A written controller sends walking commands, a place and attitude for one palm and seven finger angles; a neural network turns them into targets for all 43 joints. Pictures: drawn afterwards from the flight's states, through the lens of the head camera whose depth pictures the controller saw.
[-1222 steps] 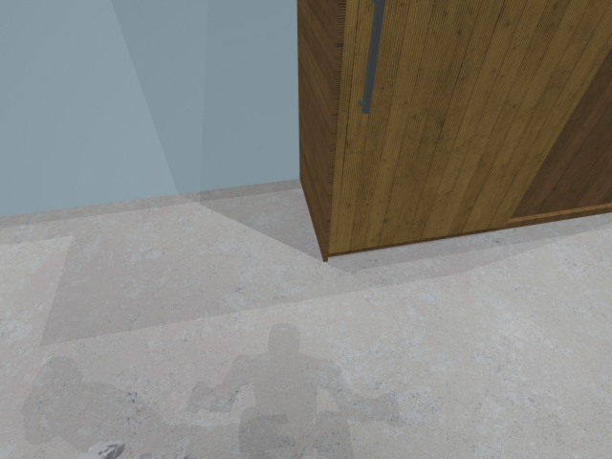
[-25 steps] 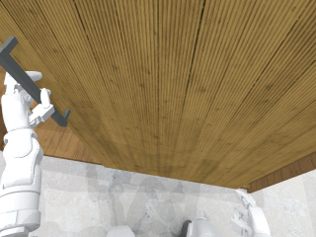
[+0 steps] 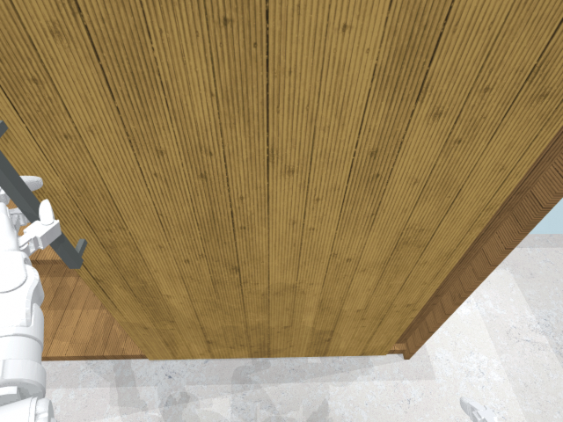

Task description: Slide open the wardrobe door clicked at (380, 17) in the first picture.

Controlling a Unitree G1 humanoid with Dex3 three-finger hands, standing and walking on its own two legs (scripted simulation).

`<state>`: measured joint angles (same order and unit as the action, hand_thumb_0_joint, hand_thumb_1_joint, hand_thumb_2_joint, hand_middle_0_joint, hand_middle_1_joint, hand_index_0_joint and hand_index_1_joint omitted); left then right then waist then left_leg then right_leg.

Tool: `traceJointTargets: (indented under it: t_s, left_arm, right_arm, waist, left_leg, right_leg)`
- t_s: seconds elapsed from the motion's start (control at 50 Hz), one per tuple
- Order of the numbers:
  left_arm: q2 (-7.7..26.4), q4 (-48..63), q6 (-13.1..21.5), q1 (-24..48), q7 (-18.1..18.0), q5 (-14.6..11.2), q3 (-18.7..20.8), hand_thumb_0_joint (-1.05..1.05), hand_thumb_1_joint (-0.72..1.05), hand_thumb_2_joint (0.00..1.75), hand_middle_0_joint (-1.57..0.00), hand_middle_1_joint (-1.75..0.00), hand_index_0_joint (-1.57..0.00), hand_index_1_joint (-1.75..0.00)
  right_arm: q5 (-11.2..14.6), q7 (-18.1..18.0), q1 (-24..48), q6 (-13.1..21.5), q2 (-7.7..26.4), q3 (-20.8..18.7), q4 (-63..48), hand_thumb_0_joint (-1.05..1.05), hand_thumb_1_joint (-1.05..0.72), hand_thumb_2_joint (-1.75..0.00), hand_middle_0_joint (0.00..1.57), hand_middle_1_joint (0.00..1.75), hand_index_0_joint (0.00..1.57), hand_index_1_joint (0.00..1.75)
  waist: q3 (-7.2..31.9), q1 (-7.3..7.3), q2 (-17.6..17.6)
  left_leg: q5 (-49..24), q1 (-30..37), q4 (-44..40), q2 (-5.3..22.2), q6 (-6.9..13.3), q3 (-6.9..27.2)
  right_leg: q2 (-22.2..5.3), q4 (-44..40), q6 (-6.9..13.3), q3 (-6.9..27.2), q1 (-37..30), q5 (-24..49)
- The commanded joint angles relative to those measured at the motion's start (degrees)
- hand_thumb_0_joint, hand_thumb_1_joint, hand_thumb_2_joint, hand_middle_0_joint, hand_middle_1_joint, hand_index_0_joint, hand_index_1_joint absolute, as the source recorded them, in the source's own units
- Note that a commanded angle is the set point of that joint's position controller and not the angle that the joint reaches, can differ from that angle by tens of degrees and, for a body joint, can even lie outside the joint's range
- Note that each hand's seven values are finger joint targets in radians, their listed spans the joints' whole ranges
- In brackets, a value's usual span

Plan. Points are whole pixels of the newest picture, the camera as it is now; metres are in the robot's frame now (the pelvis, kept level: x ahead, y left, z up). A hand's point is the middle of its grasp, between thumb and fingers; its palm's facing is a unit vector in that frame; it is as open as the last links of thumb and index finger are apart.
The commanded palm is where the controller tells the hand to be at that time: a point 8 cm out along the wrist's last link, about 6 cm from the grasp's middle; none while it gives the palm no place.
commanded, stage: stop walking and hold the door there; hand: left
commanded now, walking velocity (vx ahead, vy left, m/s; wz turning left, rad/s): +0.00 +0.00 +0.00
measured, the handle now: (42, 205) +0.39 +0.38 +0.08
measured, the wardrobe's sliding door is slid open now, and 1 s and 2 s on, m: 0.70 0.70 0.70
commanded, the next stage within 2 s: none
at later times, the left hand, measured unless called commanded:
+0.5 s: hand (49, 223) +0.35 +0.35 +0.10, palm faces +0.53 -0.79 -0.30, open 6.0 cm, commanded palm +0.30 +0.36 +0.08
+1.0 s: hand (45, 228) +0.34 +0.35 +0.09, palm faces +0.39 -0.88 -0.28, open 5.6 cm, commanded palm +0.30 +0.38 +0.08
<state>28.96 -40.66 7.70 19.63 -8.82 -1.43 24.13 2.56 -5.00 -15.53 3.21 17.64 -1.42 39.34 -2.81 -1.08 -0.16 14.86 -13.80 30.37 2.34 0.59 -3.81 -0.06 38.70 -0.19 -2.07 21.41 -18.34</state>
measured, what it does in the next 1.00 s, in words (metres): steps to the left: right foot, then left foot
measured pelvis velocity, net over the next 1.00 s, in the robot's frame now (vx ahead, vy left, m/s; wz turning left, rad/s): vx -0.06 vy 0.08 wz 0.00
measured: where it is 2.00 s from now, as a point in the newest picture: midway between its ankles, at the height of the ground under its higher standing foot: outside the picture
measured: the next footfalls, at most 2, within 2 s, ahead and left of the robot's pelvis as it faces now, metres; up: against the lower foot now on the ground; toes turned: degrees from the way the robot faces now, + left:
right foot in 0.10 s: +0.04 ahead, -0.12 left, +0.00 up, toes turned -5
left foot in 0.90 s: +0.02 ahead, +0.19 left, +0.00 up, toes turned +5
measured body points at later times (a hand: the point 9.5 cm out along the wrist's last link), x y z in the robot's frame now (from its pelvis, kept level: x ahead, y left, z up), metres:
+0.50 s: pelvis -0.04 +0.01 +0.00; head -0.04 +0.01 +0.45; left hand +0.31 +0.38 +0.12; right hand +0.00 -0.28 -0.11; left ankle +0.02 +0.11 -0.74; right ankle +0.00 -0.12 -0.74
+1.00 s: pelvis -0.06 +0.08 -0.01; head -0.02 +0.06 +0.44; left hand +0.32 +0.40 +0.11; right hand +0.07 -0.20 -0.12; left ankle -0.02 +0.18 -0.74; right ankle -0.03 -0.09 -0.71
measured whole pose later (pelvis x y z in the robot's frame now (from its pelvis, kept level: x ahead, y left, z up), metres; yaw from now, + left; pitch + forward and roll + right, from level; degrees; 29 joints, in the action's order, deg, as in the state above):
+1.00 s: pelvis -0.06 +0.08 -0.01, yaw +0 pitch -1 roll +1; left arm 24.9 -50.4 12.1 32.0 -6.1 -2.1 15.4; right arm 2.1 -5.5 -11.7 0.6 18.2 -2.4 40.3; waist -5.2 -0.5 -1.6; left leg 14.6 -18.5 34.1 -0.1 2.1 -5.5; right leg -8.2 47.2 -3.2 -0.6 23.8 -25.3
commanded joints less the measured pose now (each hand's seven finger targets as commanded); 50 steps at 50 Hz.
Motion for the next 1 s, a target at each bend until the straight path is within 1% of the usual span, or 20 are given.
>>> traceJointTargets:
  t_s: [0.0,0.04,0.1,0.12,0.14,0.22,0.28,0.32,0.42,0.56,0.64,0.7,0.74,0.76,0.82,0.86,0.88,0.92,0.94,0.98]
  left_arm:
    - [10.05,12.43,3.42,16.63,1.13,0.46,-4.0,0.0,0.9,0.9,-0.45,-1.4,-0.45,-1.4]
    - [11.34,10.9,2.91,16.09,1.13,0.71,-3.88,0.0,0.9,0.9,-0.45,-1.4,-0.45,-1.4]
    - [18.1,8.38,3.16,15.86,0.07,1.73,1.62,0.0,0.9,0.9,-0.45,-1.4,-0.45,-1.4]
    - [19.41,6.06,2.75,15.1,-0.04,1.07,3.43,0.0,0.9,0.9,-0.45,-1.4,-0.45,-1.4]
    - [19.3,3.32,2.25,15.2,0.1,0.61,2.75,0.0,0.9,0.9,-0.45,-1.4,-0.45,-1.4]
    - [19.67,-1.88,2.8,19.56,0.62,0.55,2.3,0.0,0.9,0.9,-0.45,-1.4,-0.45,-1.4]
    - [18.42,-6.06,3.16,21.36,0.65,0.54,0.72,0.0,0.9,0.9,-0.45,-1.4,-0.45,-1.4]
    - [17.96,-7.8,3.46,23.12,0.6,0.71,0.13,0.0,0.9,0.9,-0.45,-1.4,-0.45,-1.4]
    - [15.98,-9.54,3.92,25.72,0.96,0.99,-2.39,0.0,0.9,0.9,-0.45,-1.4,-0.45,-1.4]
    - [18.08,-11.61,4.21,24.68,1.27,0.68,-0.82,0.0,0.9,0.9,-0.45,-1.4,-0.45,-1.4]
    - [21.57,-13.71,4.42,23.28,1.11,1.08,1.36,0.0,0.9,0.9,-0.45,-1.4,-0.45,-1.4]
    - [22.1,-15.62,4.5,23.5,1.53,1.39,2.6,0.0,0.9,0.9,-0.45,-1.4,-0.45,-1.4]
    - [19.74,-14.62,3.95,24.15,2.0,0.89,0.75,0.0,0.9,0.9,-0.45,-1.4,-0.45,-1.4]
    - [20.28,-13.16,4.21,25.43,2.01,1.29,1.78,0.0,0.9,0.9,-0.45,-1.4,-0.45,-1.4]
    - [16.53,-10.54,4.83,26.56,2.65,0.94,-0.7,0.0,0.9,0.9,-0.45,-1.4,-0.45,-1.4]
    - [12.74,-5.96,6.01,28.62,3.07,0.36,-3.76,0.0,0.9,0.9,-0.45,-1.4,-0.45,-1.4]
    - [11.29,-2.69,7.03,30.43,3.34,0.33,-4.94,0.0,0.9,0.9,-0.45,-1.4,-0.45,-1.4]
    - [3.53,0.03,8.56,29.92,4.08,0.02,-10.48,0.0,0.9,0.9,-0.45,-1.4,-0.45,-1.4]
    - [1.27,5.32,9.2,31.72,4.2,-0.56,-13.06,0.0,0.9,0.9,-0.45,-1.4,-0.45,-1.4]
    - [2.46,4.96,7.97,29.45,3.67,-1.01,-11.36,0.0,0.9,0.9,-0.45,-1.4,-0.45,-1.4]
  right_arm:
    - [0.09,-0.29,2.22,3.56,7.53,-1.63,-6.48,0.0,-0.9,-0.9,0.2,0.3,0.2,0.3]
    - [-0.44,-0.2,1.44,3.67,8.19,-1.37,-6.0,0.0,-0.9,-0.9,0.2,0.3,0.2,0.3]
    - [-0.33,-0.66,0.97,3.12,8.17,-1.57,-5.94,0.0,-0.9,-0.9,0.2,0.3,0.2,0.3]
    - [0.28,-0.97,0.61,2.59,8.06,-1.84,-5.42,0.0,-0.9,-0.9,0.2,0.3,0.2,0.3]
    - [0.41,-1.42,0.75,2.15,8.19,-1.81,-4.93,0.0,-0.9,-0.9,0.2,0.3,0.2,0.3]
    - [0.06,-2.2,1.56,1.5,8.22,-0.88,-4.42,0.0,-0.9,-0.9,0.2,0.3,0.2,0.3]
    - [0.15,-2.37,1.35,1.71,8.57,-0.52,-3.98,0.0,-0.9,-0.9,0.2,0.3,0.2,0.3]
    - [0.3,-2.41,0.9,2.21,8.82,-0.51,-3.63,0.0,-0.9,-0.9,0.2,0.3,0.2,0.3]
    - [0.28,-2.32,-0.42,2.78,8.9,-0.77,-3.16,0.0,-0.9,-0.9,0.2,0.3,0.2,0.3]
    - [0.43,-2.06,-1.82,2.5,9.7,-1.58,-1.78,0.0,-0.9,-0.9,0.2,0.3,0.2,0.3]
    - [0.43,-1.73,-1.67,0.76,10.13,-2.59,-1.63,0.0,-0.9,-0.9,0.2,0.3,0.2,0.3]
    - [0.53,-1.34,-0.24,-0.56,9.75,-2.99,-2.19,0.0,-0.9,-0.9,0.2,0.3,0.2,0.3]
    - [0.51,-1.26,0.24,-0.32,9.99,-2.96,-1.62,0.0,-0.9,-0.9,0.2,0.3,0.2,0.3]
    - [0.27,-1.15,-0.17,-0.23,9.7,-2.71,-1.56,0.0,-0.9,-0.9,0.2,0.3,0.2,0.3]
    - [-0.27,-1.28,1.0,-0.33,8.55,-2.59,-1.37,0.0,-0.9,-0.9,0.2,0.3,0.2,0.3]
    - [-0.6,-1.55,2.02,-0.78,8.41,-3.04,-1.93,0.0,-0.9,-0.9,0.2,0.3,0.2,0.3]
    - [-0.57,-1.6,2.45,-0.92,9.08,-3.44,-3.1,0.0,-0.9,-0.9,0.2,0.3,0.2,0.3]
    - [-0.3,-0.73,3.95,-0.95,7.48,-2.25,-5.45,0.0,-0.9,-0.9,0.2,0.3,0.2,0.3]
    - [-0.08,-0.54,5.25,-0.29,5.81,-1.57,-6.42,0.0,-0.9,-0.9,0.2,0.3,0.2,0.3]
    - [-0.15,-0.29,4.21,0.45,7.16,-2.54,-4.8,0.0,-0.9,-0.9,0.2,0.3,0.2,0.3]
  waist:
    - [12.89,0.71,-14.73]
    - [13.39,0.31,-13.44]
    - [19.51,-0.6,-8.22]
    - [21.52,-0.1,-1.61]
    - [21.37,-0.28,0.33]
    - [15.66,0.18,-4.61]
    - [11.27,0.29,-7.87]
    - [10.46,0.32,-8.94]
    - [11.61,0.15,-8.22]
    - [13.02,0.05,-3.29]
    - [13.67,-0.05,0.54]
    - [13.14,1.06,7.47]
    - [12.39,0.82,8.71]
    - [12.88,0.56,9.77]
    - [11.92,-0.34,11.29]
    - [10.8,-0.12,5.03]
    - [11.78,0.37,0.26]
    - [11.76,-0.06,-13.88]
    - [11.9,0.11,-16.53]
    - [14.66,0.31,-9.7]
  left_leg:
    - [-27.18,8.25,-7.35,11.24,5.06,6.62]
    - [-30.61,9.69,-5.12,10.31,3.1,6.12]
    - [-29.67,5.3,-0.99,7.56,-0.6,2.32]
    - [-23.79,3.94,0.22,6.73,-1.0,1.76]
    - [-19.77,3.17,-0.44,6.02,-0.9,1.55]
    - [-5.15,1.75,-7.45,7.16,0.62,3.91]
    - [8.31,-1.76,-14.66,9.61,1.96,7.59]
    - [14.19,-3.74,-17.46,10.55,2.41,8.89]
    - [7.46,-2.16,-14.28,8.83,1.57,5.89]
    - [-2.38,1.11,-8.81,6.57,0.61,3.59]
    - [-6.22,-1.29,-0.23,3.69,-0.59,1.19]
    - [8.22,-8.6,10.66,1.1,-1.59,4.17]
    - [11.84,-11.23,15.2,1.16,-1.38,6.86]
    - [11.89,-10.25,13.49,2.13,-1.45,7.68]
    - [2.71,0.07,2.49,0.77,-1.89,3.28]
    - [-7.51,4.25,-5.36,2.22,-0.85,1.61]
    - [-11.71,3.25,-5.87,5.31,1.19,4.84]
    - [-10.02,1.17,-11.82,12.29,6.68,13.75]
    - [-14.22,3.43,-12.19,14.17,10.14,16.36]
    - [-22.24,8.51,-8.1,12.91,12.15,13.85]
  right_leg:
    - [-0.27,-6.92,-0.65,-1.28,-5.34,0.48]
    - [-0.68,-14.73,-0.32,-1.01,-9.02,7.3]
    - [-6.7,-11.63,1.54,3.72,-17.94,36.87]
    - [-7.35,-11.38,1.89,5.79,-19.47,37.77]
    - [-8.07,-11.68,2.19,6.41,-19.62,38.27]
    - [-5.03,-14.34,0.56,4.68,-10.52,11.48]
    - [-2.3,-13.26,0.05,2.21,-8.33,0.91]
    - [-1.77,-11.41,0.01,1.61,-8.9,0.2]
    - [-2.65,-13.98,0.14,2.1,-9.86,3.31]
    - [-4.58,-16.63,0.66,4.96,-8.5,8.32]
    - [-12.98,-18.2,2.99,11.21,-10.54,18.05]
    - [-21.6,-18.54,7.15,16.84,-13.62,27.46]
    - [-24.9,-17.36,9.07,17.34,-14.71,31.53]
    - [-25.22,-15.65,8.73,14.52,-14.52,32.19]
    - [-20.91,-13.57,4.17,8.2,-6.41,22.61]
    - [-15.63,-8.33,1.03,3.73,-3.42,16.01]
    - [-11.44,-5.0,-0.74,1.27,-3.36,11.89]
    - [-3.67,12.57,-2.72,-4.56,1.94,-10.11]
    - [-3.22,19.31,-2.49,-3.66,4.79,-14.85]
    - [-3.49,23.44,-2.68,-3.73,6.88,-13.48]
